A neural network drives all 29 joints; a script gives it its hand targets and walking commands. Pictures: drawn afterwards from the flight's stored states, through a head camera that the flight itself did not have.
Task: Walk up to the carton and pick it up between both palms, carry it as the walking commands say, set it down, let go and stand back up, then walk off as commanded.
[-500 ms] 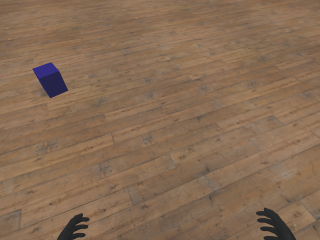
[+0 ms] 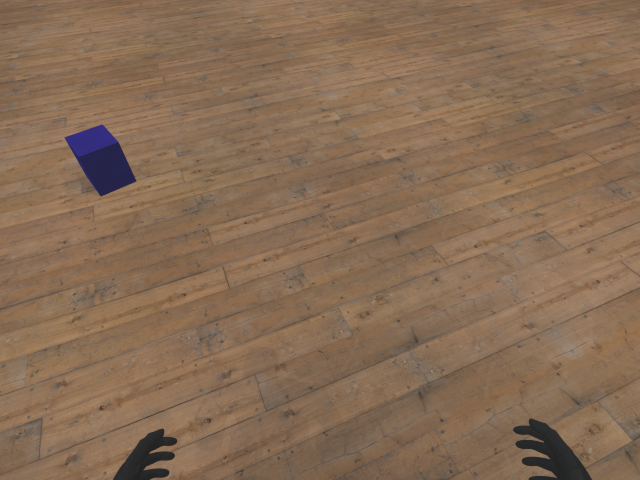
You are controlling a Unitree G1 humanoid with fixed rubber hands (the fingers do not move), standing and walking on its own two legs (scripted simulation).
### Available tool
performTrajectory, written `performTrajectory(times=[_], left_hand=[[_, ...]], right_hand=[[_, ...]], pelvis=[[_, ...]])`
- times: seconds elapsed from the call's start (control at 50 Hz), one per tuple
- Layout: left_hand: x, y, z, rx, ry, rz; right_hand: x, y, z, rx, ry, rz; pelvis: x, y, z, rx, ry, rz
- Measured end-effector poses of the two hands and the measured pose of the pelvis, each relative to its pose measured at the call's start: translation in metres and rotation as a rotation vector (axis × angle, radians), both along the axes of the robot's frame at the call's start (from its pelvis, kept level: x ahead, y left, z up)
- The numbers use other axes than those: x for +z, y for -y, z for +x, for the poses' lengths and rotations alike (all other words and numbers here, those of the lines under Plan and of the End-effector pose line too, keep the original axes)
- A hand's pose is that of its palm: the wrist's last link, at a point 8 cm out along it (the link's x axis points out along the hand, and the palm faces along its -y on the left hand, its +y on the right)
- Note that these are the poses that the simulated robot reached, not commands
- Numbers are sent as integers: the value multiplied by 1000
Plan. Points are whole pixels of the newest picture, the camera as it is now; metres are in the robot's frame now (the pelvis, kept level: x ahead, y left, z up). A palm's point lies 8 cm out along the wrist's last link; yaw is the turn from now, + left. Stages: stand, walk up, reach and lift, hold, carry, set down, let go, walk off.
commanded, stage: stand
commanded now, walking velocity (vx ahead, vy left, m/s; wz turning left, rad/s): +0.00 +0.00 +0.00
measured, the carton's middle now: (101, 160) +1.65 +1.15 -0.63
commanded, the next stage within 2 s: walk up in 0.06 s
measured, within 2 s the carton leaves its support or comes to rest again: neither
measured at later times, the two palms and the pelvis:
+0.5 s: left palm out of the picture +0.12 +0.36 -0.05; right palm (564, 450) +0.18 -0.27 -0.04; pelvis +0.02 +0.04 +0.01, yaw +5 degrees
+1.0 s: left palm out of the picture +0.20 +0.50 -0.04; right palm (432, 353) +0.31 -0.14 -0.06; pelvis +0.16 +0.14 +0.01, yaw +12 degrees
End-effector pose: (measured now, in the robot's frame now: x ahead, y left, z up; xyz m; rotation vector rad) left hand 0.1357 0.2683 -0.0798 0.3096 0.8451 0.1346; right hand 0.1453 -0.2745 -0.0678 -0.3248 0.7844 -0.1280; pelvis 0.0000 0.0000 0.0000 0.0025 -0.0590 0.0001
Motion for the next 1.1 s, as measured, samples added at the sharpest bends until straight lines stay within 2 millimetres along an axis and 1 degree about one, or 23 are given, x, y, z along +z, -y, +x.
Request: performTrajectory(times=[0.28,0.34,0.38,0.42,0.5,0.54,0.58,0.62,0.64,0.68,0.74,0.8,0.84,0.9,0.96,1.02,1.06,1.1], left_hand=[[-2,-1,-3,3,-8,-1],[3,-9,-3,1,16,-1],[9,-24,-6,26,38,15],[16,-44,-11,59,44,37],[27,-91,-17,106,33,90],[30,-117,-13,120,37,112],[28,-144,-5,130,42,128],[18,-172,5,133,45,146],[13,-181,9,137,38,151],[8,-189,19,135,22,143],[8,-188,35,93,-7,121],[12,-189,50,62,-27,117],[16,-192,60,58,-30,128],[24,-201,67,87,-16,147],[34,-217,66,150,-6,163],[43,-237,67,207,4,169],[45,-251,69,240,7,167],[42,-267,73,265,4,160]], right_hand=[[-1,1,-4,-4,-11,-2],[0,2,-3,35,-48,9],[4,3,2,73,-81,-9],[11,3,11,114,-100,-29],[26,-8,35,175,-113,-63],[31,-20,48,192,-113,-79],[32,-35,60,204,-109,-96],[23,-48,68,212,-94,-125],[17,-54,68,198,-93,-130],[12,-68,63,168,-111,-112],[8,-84,58,140,-163,-79],[5,-91,64,132,-204,-64],[1,-94,75,137,-223,-57],[-4,-105,104,171,-234,-47],[1,-125,142,237,-210,-45],[11,-147,181,311,-185,-53],[17,-162,205,351,-178,-65],[20,-178,228,379,-172,-80]], pelvis=[[0,-1,-1,0,2,-1],[1,-2,2,11,2,1],[4,-7,5,40,3,3],[7,-14,10,59,4,3],[12,-36,24,81,12,0],[11,-49,33,92,4,-7],[7,-66,43,102,-11,-19],[-7,-85,53,109,-21,-32],[-12,-91,56,116,-21,-25],[-12,-99,65,126,-23,-6],[-4,-107,78,143,-41,2],[1,-114,94,161,-55,1],[1,-117,106,171,-63,2],[2,-122,125,189,-62,-6],[8,-133,144,206,-50,-3],[14,-150,164,225,-35,-4],[16,-163,178,236,-27,-7],[15,-179,192,247,-30,-14]])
